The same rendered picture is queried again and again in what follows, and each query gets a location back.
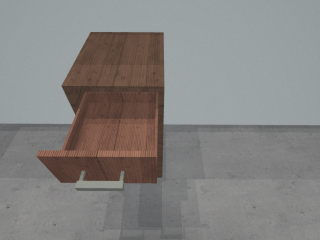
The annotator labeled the drawer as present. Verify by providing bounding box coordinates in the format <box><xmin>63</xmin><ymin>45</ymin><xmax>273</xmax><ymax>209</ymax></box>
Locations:
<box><xmin>36</xmin><ymin>91</ymin><xmax>159</xmax><ymax>184</ymax></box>

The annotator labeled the handle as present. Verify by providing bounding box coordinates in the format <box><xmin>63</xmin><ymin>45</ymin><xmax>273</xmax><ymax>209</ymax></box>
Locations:
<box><xmin>75</xmin><ymin>170</ymin><xmax>125</xmax><ymax>191</ymax></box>

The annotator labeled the cabinet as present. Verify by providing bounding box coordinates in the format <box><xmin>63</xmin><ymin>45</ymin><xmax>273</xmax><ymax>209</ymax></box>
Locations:
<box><xmin>61</xmin><ymin>32</ymin><xmax>165</xmax><ymax>178</ymax></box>

